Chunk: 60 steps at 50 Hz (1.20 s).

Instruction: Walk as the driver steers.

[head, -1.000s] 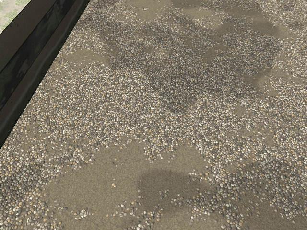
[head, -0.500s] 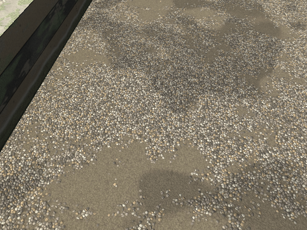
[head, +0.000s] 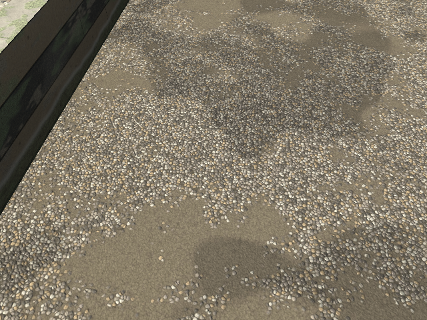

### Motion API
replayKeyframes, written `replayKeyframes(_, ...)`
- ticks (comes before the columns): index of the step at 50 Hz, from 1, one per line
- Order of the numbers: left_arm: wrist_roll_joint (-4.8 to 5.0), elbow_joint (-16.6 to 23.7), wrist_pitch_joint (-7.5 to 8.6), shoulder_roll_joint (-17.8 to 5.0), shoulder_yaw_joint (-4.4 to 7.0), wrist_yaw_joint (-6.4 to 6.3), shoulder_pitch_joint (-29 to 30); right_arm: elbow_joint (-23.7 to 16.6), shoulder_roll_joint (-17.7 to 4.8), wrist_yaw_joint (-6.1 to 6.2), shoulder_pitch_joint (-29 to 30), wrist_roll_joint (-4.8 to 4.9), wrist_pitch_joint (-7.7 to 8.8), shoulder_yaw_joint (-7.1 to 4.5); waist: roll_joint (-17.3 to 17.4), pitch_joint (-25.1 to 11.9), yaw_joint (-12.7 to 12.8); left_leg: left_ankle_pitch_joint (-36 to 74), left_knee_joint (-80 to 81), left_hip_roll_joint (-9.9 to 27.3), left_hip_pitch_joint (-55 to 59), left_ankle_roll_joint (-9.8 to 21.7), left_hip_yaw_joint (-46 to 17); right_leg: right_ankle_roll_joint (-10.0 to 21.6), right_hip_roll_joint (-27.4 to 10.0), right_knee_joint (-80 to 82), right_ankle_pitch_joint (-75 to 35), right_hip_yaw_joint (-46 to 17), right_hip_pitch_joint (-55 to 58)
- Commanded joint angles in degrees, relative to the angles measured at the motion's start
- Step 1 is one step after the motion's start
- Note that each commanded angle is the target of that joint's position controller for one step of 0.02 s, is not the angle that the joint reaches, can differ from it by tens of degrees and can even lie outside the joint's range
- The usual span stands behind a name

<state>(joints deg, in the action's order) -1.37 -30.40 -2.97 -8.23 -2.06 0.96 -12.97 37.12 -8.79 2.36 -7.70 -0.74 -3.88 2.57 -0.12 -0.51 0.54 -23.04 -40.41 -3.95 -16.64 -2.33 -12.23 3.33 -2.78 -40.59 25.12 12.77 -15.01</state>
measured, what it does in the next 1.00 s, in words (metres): stands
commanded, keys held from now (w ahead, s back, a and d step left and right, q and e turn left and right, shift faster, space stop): w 1.00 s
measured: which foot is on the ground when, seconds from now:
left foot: down 0.00-1.00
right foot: down 0.00-1.00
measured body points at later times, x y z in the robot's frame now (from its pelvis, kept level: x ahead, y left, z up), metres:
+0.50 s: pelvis +0.01 +0.00 +0.00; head +0.00 +0.00 +0.45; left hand +0.17 +0.20 -0.08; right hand +0.19 -0.20 -0.10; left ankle -0.01 +0.16 -0.72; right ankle -0.03 -0.07 -0.72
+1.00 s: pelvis +0.01 +0.00 +0.00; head +0.01 +0.00 +0.45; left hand +0.18 +0.20 -0.08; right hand +0.19 -0.20 -0.10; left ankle -0.01 +0.15 -0.72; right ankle -0.03 -0.07 -0.72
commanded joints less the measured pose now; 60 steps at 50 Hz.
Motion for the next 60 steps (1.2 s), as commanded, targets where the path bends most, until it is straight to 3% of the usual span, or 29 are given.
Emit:
replayKeyframes(1,0.07,5.2,0.89,-3.8,1.08,-0.01,2.7,-4.8,-3.7,0.16,4.2,0.0,0.94,-0.88,-0.3,-2.9,-0.1,17.8,4.6,-0.2,-5.7,2.5,3.3,-1.4,-3.2,7.8,-15.1,-4.7,6.8)
replayKeyframes(36,0.13,5.2,1.0,-3.6,0.86,-0.09,2.3,-4.0,-3.5,0.11,4.9,-0.04,0.96,-0.68,-0.3,-3.1,0.0,19.0,4.6,0.1,-4.1,2.6,3.9,-1.2,-3.2,7.8,-16.7,-4.8,6.8)
replayKeyframes(60,0.02,4.3,2.23,-4.4,0.36,0.24,1.1,-3.9,-4.5,-0.22,5.2,0.09,0.47,-0.82,-0.4,-3.0,-0.3,17.9,4.4,0.3,-4.5,2.8,4.0,-0.6,-3.7,7.1,-18.5,-4.9,7.2)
